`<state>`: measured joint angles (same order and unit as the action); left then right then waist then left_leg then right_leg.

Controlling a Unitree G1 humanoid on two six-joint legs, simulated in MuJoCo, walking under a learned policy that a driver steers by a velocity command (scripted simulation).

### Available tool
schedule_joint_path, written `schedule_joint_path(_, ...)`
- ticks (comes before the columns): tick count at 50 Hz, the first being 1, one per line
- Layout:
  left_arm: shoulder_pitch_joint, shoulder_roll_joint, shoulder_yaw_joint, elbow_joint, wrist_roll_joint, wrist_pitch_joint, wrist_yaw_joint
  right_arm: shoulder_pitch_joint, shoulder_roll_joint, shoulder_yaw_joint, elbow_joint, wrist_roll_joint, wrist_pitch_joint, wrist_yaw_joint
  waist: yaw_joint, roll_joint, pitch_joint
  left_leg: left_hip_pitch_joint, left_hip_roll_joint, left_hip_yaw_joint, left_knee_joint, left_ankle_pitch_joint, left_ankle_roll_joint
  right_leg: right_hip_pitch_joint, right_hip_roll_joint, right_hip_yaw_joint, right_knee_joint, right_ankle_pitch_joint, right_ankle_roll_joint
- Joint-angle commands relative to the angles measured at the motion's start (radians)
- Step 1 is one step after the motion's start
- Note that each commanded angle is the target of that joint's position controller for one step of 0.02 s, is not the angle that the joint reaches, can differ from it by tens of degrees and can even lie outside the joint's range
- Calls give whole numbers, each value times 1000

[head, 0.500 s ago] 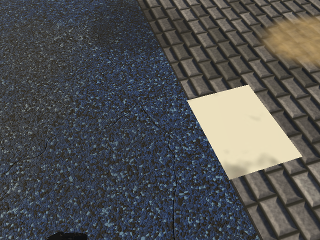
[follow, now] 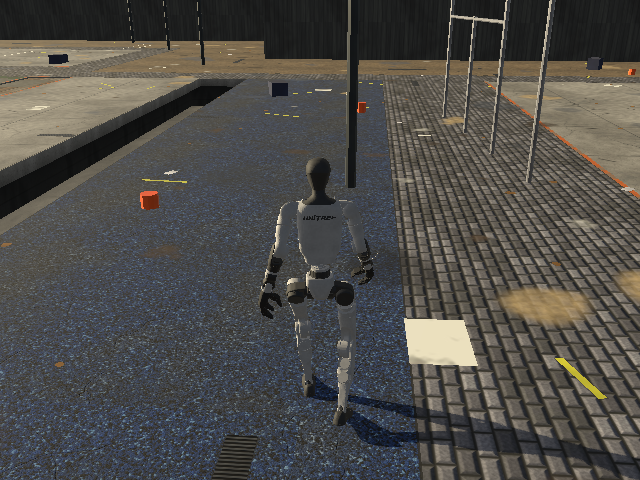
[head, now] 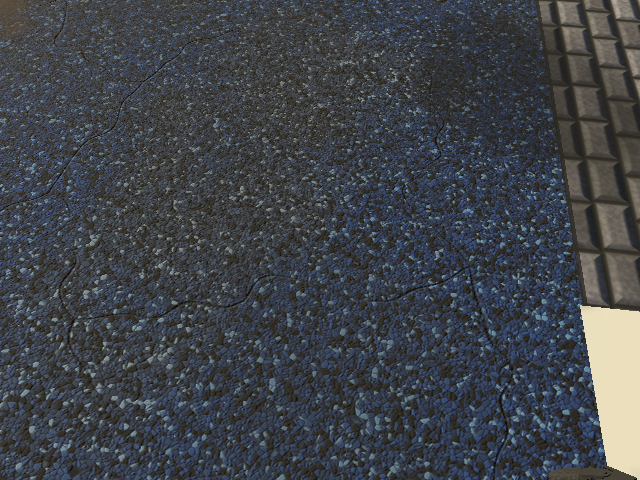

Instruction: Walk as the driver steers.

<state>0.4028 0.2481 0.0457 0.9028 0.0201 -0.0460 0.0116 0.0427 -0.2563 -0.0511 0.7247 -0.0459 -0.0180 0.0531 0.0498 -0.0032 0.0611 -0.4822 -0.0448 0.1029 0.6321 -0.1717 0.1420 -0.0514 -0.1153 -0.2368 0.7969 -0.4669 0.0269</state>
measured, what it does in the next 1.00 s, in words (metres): walks ahead, turning right: right foot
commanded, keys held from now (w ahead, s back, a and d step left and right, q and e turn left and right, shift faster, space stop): w+q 0.12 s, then w+e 0.34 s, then e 0.54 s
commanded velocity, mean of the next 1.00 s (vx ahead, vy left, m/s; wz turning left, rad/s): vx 0.34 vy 0.00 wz -0.18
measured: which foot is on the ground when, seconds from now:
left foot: down 0.00-0.54, up 0.56-1.00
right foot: up 0.00-0.52, down 0.54-1.00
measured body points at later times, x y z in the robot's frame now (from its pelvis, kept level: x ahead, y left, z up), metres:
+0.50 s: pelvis +0.27 +0.00 +0.01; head +0.31 +0.00 +0.46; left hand +0.44 +0.24 -0.10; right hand +0.26 -0.27 -0.12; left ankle +0.10 +0.06 -0.71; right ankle +0.42 -0.09 -0.70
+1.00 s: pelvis +0.43 -0.01 +0.03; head +0.46 -0.03 +0.47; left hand +0.56 +0.26 -0.09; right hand +0.52 -0.30 -0.09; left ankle +0.53 +0.13 -0.67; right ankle +0.42 -0.07 -0.71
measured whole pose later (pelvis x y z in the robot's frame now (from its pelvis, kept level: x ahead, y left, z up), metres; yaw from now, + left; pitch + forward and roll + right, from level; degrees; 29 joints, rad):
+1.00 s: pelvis +0.43 -0.01 +0.03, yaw -16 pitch +1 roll +0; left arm 0.30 0.29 0.08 0.79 0.02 0.03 0.01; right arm 0.13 -0.27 -0.02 0.75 -0.02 0.03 -0.03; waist 0.05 0.02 0.04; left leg -0.51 0.01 -0.09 0.83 -0.31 -0.05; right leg -0.24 0.17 0.18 0.44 -0.19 -0.10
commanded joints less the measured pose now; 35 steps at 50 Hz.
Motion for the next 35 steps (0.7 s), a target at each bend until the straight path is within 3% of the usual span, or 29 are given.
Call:
schedule_joint_path(1,-132,157,30,-183,6,-28,-13,353,-288,-91,25,33,16,-36,-179,92,-294,772,372,-760,-354,-76,242,-716,80,250,645,-6,-10)
schedule_joint_path(2,-150,128,19,-187,-8,-40,-16,308,-239,-79,38,37,14,-45,-141,53,-169,644,351,-614,-348,33,222,-720,34,254,585,88,-20)
schedule_joint_path(3,-124,118,16,-167,-7,-44,-14,265,-185,-64,41,38,8,-49,-88,2,-93,504,295,-517,-358,157,176,-650,-1,257,474,131,-24)
schedule_joint_path(5,-82,112,16,-153,25,-13,-15,202,-138,-47,31,44,-8,-51,-24,13,-75,361,212,-406,-381,275,141,-525,-21,267,380,139,-7)
schedule_joint_path(6,-74,108,16,-152,32,3,-18,207,-136,-45,30,46,-19,-47,-17,18,-86,337,196,-392,-387,316,145,-502,-14,259,361,140,1)
schedule_joint_path(9,-99,78,9,-148,26,23,-32,259,-131,-39,60,43,-42,-41,-21,28,-66,320,178,-319,-450,315,126,-526,-17,227,249,248,8)
schedule_joint_path(14,-268,82,8,-181,8,22,-40,348,-128,-29,103,39,-58,-40,-88,47,-15,442,181,-247,-491,357,48,-635,-16,220,52,442,-18)
schedule_joint_path(20,-401,68,-2,-219,2,13,-57,409,-118,-15,153,19,-66,-62,-128,41,48,583,228,-147,-503,441,25,-662,59,208,-122,464,-73)
schedule_joint_path(22,-405,66,-3,-226,5,9,-60,402,-120,-10,166,16,-65,-73,-115,46,50,621,243,-112,-465,565,10,-617,89,180,-180,416,-101)
schedule_joint_path(24,-333,71,1,-206,10,7,-52,371,-135,-9,171,13,-66,-83,-74,72,8,635,238,-65,-326,943,-17,-484,154,122,-210,331,-137)
schedule_joint_path(25,-241,87,8,-178,14,2,-46,362,-148,-11,173,10,-62,-89,-36,85,-45,643,230,-52,-180,1109,-32,-393,195,103,-223,296,-155)
schedule_joint_path(26,-97,107,18,-135,21,-10,-40,348,-163,-14,171,14,-57,-92,22,86,-117,605,213,-38,20,1100,-47,-244,216,114,-294,351,-176)
schedule_joint_path(27,48,149,35,-100,40,-22,-32,311,-168,-11,147,31,-62,-94,99,57,-201,419,177,-11,283,831,-72,4,126,227,-342,521,-227)
schedule_joint_path(28,87,301,76,-105,46,-18,-24,392,-74,8,93,68,-71,-81,46,-220,-347,1,-25,28,765,-51,-142,373,-232,700,-268,1039,-428)
schedule_joint_path(29,77,257,72,-102,-26,-11,-30,366,-135,-6,97,37,-67,-84,41,-92,-455,-73,-60,-146,881,-345,-140,394,-267,837,-314,1358,-483)
schedule_joint_path(30,-10,245,70,-118,-38,-7,-27,319,-117,1,77,37,-67,-81,9,-56,-332,-121,12,-190,860,-266,-141,277,-241,688,-335,1324,-456)
schedule_joint_path(31,-75,175,54,-129,-34,1,-25,279,-113,7,69,30,-69,-78,-6,9,-207,-134,49,-176,783,-229,-142,140,-185,612,-389,1195,-409)
schedule_joint_path(32,-113,134,41,-134,-32,10,-19,254,-114,4,63,20,-58,-75,-34,38,-125,-122,72,-170,714,-220,-147,25,-130,559,-432,1101,-366)
schedule_joint_path(33,-130,114,34,-131,-34,16,-13,258,-110,5,52,7,-35,-71,-62,29,-93,-77,84,-166,649,-213,-160,-69,-85,517,-463,1063,-341)
schedule_joint_path(35,-128,148,40,-129,-21,12,-17,289,-83,10,51,4,2,-69,-87,5,-106,-11,74,-144,564,-201,-182,-154,-47,473,-473,1096,-324)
